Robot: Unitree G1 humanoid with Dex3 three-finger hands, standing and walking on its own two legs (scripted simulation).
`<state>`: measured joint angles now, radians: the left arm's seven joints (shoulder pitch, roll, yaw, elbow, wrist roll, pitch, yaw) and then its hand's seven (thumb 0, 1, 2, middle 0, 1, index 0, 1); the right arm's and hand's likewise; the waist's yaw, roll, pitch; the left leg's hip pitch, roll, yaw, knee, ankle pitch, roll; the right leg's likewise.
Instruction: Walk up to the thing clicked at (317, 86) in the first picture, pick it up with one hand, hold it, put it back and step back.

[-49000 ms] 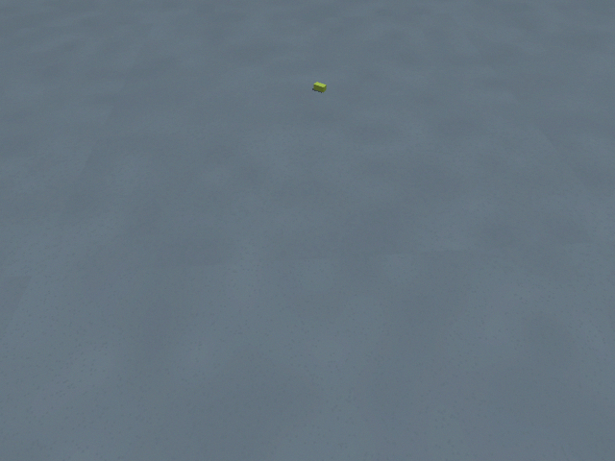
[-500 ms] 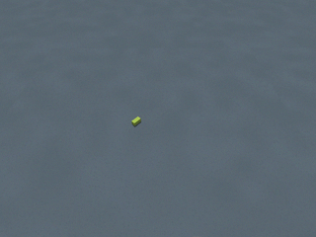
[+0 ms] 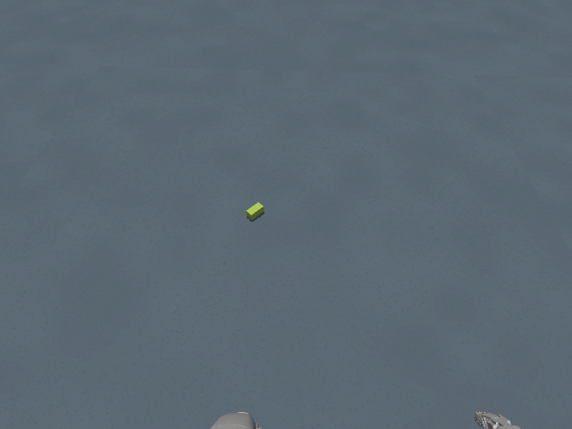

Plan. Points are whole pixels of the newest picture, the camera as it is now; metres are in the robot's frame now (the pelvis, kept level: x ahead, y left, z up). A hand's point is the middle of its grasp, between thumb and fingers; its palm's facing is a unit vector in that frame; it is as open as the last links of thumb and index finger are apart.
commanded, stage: step back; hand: left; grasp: from above
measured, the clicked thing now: (255, 211) +1.04 +0.20 -0.74
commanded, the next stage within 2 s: stand in 0.16 s
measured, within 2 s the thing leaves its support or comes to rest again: neither
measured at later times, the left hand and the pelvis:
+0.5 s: hand out of the picture +0.11 +0.26 -0.13, palm faces -0.04 -0.94 -0.33, open 7.4 cm; pelvis +0.01 +0.01 +0.02, yaw -1 degrees
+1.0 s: hand out of the picture +0.06 +0.27 -0.14, palm faces -0.05 -0.94 -0.33, open 7.4 cm; pelvis +0.00 +0.01 +0.02, yaw -1 degrees
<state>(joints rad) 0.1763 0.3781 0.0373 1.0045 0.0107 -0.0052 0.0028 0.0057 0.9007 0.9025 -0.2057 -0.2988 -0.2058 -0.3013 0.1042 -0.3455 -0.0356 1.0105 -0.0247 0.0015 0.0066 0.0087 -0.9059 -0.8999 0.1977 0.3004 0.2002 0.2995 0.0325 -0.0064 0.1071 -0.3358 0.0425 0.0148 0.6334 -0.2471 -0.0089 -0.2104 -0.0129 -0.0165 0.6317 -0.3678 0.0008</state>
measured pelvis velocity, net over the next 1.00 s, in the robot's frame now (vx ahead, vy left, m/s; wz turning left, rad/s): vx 0.00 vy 0.01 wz -0.01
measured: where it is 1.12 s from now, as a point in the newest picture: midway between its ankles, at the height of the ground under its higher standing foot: outside the picture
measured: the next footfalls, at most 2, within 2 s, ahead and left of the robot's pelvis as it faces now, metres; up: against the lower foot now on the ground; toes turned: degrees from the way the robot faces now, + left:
none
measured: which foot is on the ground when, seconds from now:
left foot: down 0.00-1.00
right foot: down 0.00-1.00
